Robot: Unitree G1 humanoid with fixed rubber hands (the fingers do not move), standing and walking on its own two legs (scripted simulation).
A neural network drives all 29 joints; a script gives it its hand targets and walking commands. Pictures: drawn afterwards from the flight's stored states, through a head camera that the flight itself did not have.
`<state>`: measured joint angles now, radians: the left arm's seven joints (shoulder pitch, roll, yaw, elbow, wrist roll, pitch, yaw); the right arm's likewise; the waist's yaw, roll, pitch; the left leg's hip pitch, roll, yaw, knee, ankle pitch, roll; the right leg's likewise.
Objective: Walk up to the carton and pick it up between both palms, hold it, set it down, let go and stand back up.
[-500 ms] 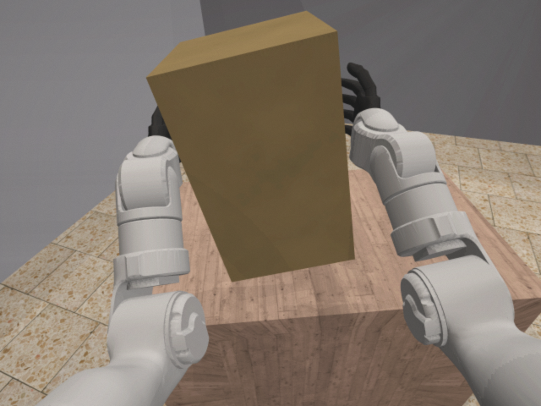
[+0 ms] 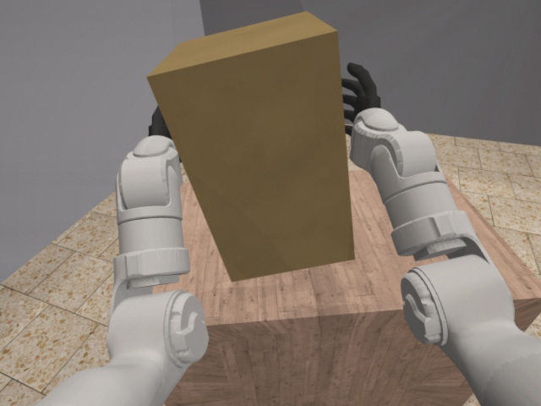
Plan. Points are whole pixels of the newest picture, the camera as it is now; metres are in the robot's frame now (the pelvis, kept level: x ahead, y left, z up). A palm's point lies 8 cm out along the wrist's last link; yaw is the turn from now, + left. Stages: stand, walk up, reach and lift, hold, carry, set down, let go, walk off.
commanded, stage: hold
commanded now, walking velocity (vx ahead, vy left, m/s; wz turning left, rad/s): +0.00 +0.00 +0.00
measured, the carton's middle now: (268, 151) +0.37 -0.01 +0.25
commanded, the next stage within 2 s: set down in 0.12 s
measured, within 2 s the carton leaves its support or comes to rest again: neither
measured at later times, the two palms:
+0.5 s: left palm (160, 145) +0.39 +0.13 +0.27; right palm (353, 127) +0.39 -0.14 +0.27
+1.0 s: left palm (175, 182) +0.41 +0.13 +0.19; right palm (346, 175) +0.39 -0.14 +0.18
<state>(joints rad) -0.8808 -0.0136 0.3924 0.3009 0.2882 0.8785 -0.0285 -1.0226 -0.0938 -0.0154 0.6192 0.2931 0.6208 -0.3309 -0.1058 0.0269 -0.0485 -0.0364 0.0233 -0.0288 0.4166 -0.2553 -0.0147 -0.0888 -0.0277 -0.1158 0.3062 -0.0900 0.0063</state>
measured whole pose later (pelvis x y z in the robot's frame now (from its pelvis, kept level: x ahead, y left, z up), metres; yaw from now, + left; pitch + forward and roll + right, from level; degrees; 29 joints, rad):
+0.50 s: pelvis +0.00 +0.00 +0.00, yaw +1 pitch -9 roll -1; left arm -0.93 -0.02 0.45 0.47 0.36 0.63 -0.03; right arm -1.02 -0.01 -0.17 0.78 0.10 0.34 -0.23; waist -0.09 0.01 0.01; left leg 0.03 0.01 -0.04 0.36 -0.23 -0.01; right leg -0.03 -0.03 -0.12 0.26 -0.07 0.00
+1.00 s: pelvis +0.01 +0.01 +0.00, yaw +1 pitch -8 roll -2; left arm -0.77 -0.08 0.32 0.44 0.32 0.48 0.06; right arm -0.78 -0.01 -0.14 0.76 0.08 0.08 -0.19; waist -0.09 -0.02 0.07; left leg 0.00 0.01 -0.04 0.40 -0.26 0.00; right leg -0.02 -0.03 -0.13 0.23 -0.07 0.02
